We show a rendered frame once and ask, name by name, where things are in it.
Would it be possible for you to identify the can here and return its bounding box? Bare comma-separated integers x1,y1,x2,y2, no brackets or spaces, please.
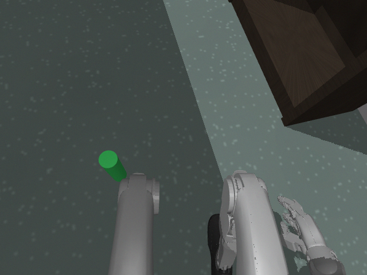
99,150,127,182

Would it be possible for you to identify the right robot hand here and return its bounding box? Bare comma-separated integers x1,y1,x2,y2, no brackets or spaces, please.
278,196,327,254

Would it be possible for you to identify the right robot arm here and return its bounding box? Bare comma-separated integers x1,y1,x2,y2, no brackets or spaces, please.
306,246,346,275

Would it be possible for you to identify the bookshelf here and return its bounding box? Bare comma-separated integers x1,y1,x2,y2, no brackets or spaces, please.
228,0,367,126

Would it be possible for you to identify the right robot foot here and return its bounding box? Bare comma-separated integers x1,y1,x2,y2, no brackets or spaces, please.
208,214,232,275

